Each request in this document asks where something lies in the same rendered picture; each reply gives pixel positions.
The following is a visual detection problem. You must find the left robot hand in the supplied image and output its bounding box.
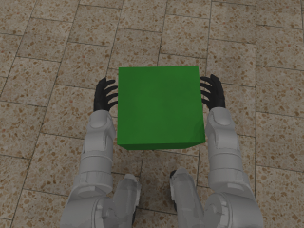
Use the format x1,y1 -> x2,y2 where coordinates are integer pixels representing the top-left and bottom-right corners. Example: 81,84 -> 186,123
93,77 -> 118,112

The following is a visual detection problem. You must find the robot right forearm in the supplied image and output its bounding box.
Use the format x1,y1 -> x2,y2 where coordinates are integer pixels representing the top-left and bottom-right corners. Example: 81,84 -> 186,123
204,106 -> 264,228

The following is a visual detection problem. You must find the robot right shin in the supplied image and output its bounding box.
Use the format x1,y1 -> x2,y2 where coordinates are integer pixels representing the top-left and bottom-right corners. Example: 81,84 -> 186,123
173,168 -> 194,181

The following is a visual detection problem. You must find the right robot upper arm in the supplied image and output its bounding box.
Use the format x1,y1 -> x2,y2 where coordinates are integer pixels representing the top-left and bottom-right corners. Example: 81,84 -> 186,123
202,191 -> 263,228

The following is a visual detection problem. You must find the left robot upper arm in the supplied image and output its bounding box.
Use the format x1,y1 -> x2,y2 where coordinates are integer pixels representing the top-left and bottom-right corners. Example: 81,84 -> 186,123
60,195 -> 119,228

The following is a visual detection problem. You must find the right robot hand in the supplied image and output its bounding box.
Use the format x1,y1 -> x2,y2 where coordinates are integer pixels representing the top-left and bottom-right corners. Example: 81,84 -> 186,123
199,74 -> 226,112

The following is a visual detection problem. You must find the left robot thigh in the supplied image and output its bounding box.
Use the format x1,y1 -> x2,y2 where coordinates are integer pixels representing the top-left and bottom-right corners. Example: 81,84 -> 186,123
112,178 -> 142,228

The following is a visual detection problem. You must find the robot left forearm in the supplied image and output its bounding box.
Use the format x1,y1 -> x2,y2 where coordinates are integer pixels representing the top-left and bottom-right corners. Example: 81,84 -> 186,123
59,109 -> 117,228

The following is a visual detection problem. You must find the carton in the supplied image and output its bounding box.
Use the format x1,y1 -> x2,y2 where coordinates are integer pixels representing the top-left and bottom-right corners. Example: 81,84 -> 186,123
117,66 -> 206,151

